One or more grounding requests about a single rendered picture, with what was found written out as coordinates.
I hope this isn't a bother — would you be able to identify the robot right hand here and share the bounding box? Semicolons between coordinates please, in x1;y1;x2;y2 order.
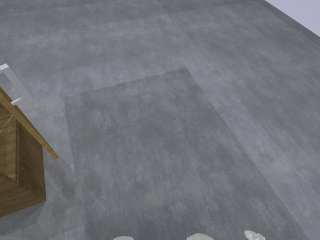
244;230;265;240

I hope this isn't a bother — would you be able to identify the handle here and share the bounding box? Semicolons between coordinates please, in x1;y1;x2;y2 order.
0;63;32;106

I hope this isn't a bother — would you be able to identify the cupboard door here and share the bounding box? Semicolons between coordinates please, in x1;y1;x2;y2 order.
0;87;59;160

